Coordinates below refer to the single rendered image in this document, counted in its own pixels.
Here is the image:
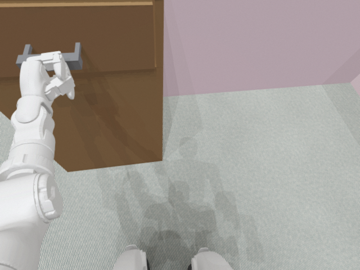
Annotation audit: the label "drawer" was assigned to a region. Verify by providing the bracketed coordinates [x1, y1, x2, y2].
[0, 0, 155, 77]

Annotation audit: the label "right robot shin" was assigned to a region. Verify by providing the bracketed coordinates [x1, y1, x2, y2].
[196, 247, 209, 256]

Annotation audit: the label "cabinet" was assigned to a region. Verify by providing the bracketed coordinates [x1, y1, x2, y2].
[0, 0, 164, 172]

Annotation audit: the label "robot left hand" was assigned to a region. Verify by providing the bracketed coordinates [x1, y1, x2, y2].
[20, 51, 75, 105]

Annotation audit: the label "handle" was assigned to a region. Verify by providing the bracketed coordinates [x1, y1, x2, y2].
[16, 42, 83, 71]

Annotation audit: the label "robot left thigh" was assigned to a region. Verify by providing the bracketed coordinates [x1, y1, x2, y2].
[112, 249, 147, 270]

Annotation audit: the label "left robot upper arm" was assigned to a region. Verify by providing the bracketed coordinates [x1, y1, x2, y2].
[0, 173, 63, 270]

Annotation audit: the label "left robot forearm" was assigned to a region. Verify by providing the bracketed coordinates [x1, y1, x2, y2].
[0, 96, 55, 182]

